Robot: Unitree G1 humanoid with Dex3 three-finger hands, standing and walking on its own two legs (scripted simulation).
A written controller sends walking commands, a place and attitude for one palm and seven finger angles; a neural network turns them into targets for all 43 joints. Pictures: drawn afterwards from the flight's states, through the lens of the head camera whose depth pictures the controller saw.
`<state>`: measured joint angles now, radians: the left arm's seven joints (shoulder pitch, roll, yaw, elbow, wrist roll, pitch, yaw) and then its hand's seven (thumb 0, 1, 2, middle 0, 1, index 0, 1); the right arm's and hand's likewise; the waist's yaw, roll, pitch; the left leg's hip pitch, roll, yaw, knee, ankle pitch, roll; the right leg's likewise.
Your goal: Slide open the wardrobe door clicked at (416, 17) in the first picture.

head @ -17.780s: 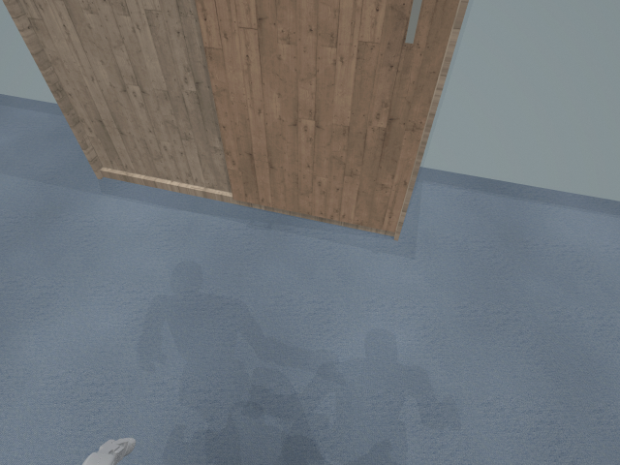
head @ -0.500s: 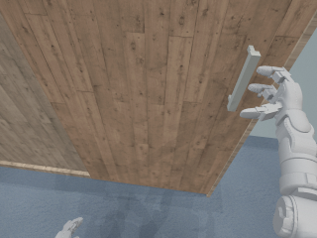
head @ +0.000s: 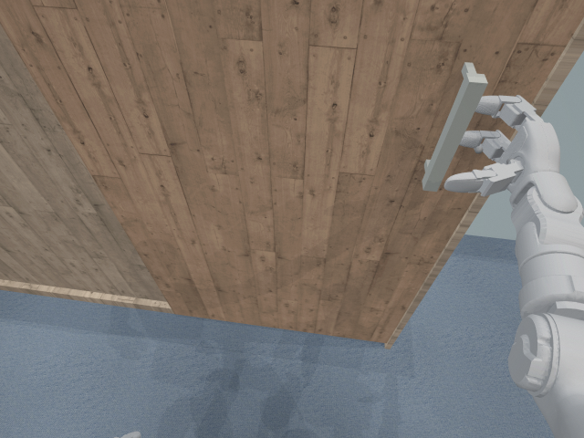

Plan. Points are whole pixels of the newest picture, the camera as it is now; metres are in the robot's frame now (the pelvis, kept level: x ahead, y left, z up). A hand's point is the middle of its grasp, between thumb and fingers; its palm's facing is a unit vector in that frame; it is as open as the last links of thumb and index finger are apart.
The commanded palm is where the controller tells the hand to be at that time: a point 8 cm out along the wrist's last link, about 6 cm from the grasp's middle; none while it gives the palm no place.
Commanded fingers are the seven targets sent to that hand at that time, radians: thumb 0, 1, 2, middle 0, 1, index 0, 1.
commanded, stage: slide the fingers in behind the handle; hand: right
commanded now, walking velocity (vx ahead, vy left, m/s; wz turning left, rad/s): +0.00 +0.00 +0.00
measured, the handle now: (447, 131) +0.51 -0.15 +0.17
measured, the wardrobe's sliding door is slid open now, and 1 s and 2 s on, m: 0.00 0.00 0.00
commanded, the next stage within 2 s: move the hooked fingers beside the handle in 0.28 s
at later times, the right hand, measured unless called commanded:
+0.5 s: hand (475, 151) +0.47 -0.18 +0.17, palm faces +0.01 +1.00 +0.02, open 13.6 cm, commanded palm +0.44 -0.22 +0.17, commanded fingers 0.00 0.50 -0.30 0.30 1.20 0.30 1.20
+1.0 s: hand (478, 156) +0.47 -0.18 +0.17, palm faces +0.02 +1.00 +0.02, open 13.7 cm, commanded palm +0.43 -0.24 +0.17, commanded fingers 0.00 0.50 -0.30 0.30 1.20 0.30 1.20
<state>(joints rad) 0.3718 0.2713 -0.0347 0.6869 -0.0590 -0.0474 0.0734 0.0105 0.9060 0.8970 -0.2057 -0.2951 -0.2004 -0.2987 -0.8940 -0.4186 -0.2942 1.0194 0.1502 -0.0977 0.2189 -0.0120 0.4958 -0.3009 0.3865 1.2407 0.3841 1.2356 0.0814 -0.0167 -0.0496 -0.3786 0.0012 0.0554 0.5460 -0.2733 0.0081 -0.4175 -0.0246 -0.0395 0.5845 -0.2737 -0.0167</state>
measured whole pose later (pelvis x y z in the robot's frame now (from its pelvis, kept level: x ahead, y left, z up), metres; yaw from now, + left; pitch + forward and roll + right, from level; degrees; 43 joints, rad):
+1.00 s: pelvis +0.01 +0.00 +0.00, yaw +1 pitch +6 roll +1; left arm 0.34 0.27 -0.04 0.64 -0.06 -0.04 0.07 0.01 0.91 0.90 -0.21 -0.30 -0.20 -0.30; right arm -0.79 -0.40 -0.30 0.88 0.16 -0.04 0.20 -0.01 0.50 -0.30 0.34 1.22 0.34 1.23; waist 0.07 -0.02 -0.06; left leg -0.37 -0.01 0.05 0.55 -0.29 0.01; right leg -0.40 -0.03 -0.05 0.59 -0.29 -0.01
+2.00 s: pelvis +0.01 +0.00 +0.00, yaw +0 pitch +4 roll +1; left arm 0.32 0.27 -0.04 0.64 -0.07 -0.02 0.10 0.01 0.91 0.90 -0.21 -0.30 -0.20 -0.30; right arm -0.69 -0.43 -0.33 0.79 0.19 0.00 0.23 -0.01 0.50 -0.30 0.30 1.20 0.30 1.20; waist 0.06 -0.02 -0.05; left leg -0.31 -0.01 0.05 0.51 -0.27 0.01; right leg -0.35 -0.03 -0.05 0.55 -0.27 -0.01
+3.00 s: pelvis +0.01 +0.00 +0.00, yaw +1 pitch +4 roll +1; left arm 0.32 0.26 -0.04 0.64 -0.07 -0.02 0.09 0.01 0.91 0.90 -0.21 -0.30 -0.20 -0.30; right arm -0.66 -0.42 -0.33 0.75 0.18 0.01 0.22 -0.01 0.50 -0.30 0.30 1.20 0.30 1.20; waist 0.06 -0.02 -0.06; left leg -0.30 0.00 0.04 0.50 -0.27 0.01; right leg -0.34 -0.03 -0.05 0.54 -0.28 -0.02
